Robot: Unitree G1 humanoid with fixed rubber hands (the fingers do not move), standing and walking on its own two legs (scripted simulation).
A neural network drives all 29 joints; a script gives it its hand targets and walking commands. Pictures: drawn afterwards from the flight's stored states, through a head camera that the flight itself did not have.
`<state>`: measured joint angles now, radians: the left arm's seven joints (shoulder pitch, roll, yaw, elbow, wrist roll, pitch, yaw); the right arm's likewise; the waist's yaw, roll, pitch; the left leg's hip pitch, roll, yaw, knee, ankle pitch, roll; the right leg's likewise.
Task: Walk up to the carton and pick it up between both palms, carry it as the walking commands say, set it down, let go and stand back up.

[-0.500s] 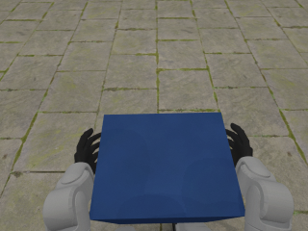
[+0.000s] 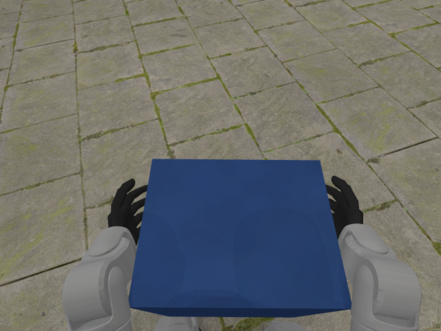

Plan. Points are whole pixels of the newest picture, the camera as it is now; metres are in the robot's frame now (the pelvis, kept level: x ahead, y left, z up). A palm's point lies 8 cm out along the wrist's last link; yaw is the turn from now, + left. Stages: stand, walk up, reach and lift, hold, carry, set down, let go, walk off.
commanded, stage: carry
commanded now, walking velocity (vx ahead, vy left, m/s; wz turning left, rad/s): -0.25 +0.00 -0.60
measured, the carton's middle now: (233, 250) +0.24 +0.01 +0.00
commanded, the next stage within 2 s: none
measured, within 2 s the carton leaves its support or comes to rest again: neither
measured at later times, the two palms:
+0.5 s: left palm (105, 319) +0.13 +0.17 +0.09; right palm out of the picture +0.07 -0.16 +0.12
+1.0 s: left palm out of the picture +0.01 +0.08 +0.10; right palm out of the picture -0.16 -0.21 +0.09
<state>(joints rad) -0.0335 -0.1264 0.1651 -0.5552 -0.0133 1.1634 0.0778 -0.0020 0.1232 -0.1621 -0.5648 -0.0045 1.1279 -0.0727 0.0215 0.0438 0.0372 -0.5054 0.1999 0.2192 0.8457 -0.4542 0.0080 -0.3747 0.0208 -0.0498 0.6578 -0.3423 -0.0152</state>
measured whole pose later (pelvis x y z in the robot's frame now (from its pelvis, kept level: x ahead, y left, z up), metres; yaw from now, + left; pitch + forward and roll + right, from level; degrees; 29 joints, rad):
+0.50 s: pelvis -0.14 +0.04 +0.02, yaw -12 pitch +0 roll -4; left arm 0.01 -0.13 0.16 -0.57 -0.01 1.15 0.07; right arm 0.00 0.13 -0.16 -0.57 0.00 1.15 -0.08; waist 0.02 -0.01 0.04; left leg -0.25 0.10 0.10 0.56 -0.32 0.02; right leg -0.58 0.04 0.02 1.12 -0.36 0.01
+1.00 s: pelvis -0.28 +0.06 +0.01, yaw -32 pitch +1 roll +3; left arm 0.02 -0.13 0.16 -0.56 -0.01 1.14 0.06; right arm 0.00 0.13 -0.16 -0.57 -0.01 1.16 -0.08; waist 0.03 0.00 0.03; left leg -0.37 0.05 0.08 0.91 -0.54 -0.01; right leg -0.43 0.03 0.10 0.56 -0.16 -0.02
